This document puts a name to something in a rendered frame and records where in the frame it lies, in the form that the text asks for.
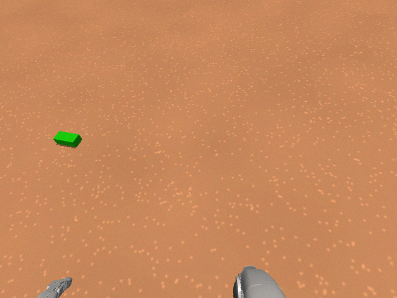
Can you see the carton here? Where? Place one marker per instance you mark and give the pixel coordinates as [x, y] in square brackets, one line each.
[69, 139]

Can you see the left robot hand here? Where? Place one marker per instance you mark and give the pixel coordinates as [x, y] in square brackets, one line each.
[56, 288]

